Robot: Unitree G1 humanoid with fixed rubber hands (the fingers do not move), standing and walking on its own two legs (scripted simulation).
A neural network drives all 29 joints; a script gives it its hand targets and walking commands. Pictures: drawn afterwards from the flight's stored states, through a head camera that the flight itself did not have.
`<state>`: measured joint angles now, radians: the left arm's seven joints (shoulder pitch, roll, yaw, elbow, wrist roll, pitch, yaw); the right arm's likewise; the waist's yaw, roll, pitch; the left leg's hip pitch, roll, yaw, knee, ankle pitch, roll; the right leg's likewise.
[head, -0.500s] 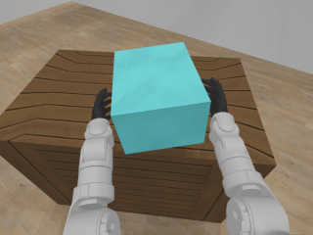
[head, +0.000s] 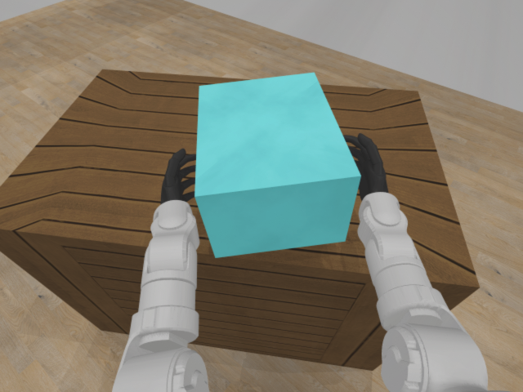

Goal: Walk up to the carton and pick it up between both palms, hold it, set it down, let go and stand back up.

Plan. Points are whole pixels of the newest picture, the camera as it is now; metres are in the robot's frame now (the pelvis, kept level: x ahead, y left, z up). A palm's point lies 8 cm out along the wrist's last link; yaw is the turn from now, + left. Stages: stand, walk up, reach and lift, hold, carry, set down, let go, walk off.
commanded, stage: set down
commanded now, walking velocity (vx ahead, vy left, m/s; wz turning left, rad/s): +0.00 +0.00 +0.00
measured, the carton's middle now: (268, 159) +0.48 +0.00 +0.09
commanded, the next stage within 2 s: none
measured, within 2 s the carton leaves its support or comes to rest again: neither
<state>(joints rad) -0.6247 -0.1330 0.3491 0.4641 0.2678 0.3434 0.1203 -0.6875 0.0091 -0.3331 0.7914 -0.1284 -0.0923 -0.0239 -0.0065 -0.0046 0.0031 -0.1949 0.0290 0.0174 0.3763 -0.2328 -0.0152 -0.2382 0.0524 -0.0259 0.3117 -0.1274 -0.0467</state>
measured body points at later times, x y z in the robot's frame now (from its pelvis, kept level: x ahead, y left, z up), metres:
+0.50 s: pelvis +0.01 +0.00 +0.00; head +0.05 +0.00 +0.45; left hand +0.40 +0.15 +0.07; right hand +0.43 -0.15 +0.07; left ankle -0.03 +0.12 -0.75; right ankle +0.02 -0.09 -0.75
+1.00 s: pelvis +0.02 +0.00 +0.00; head +0.07 -0.01 +0.45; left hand +0.41 +0.15 +0.05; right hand +0.44 -0.16 +0.06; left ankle -0.03 +0.12 -0.75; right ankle +0.02 -0.09 -0.75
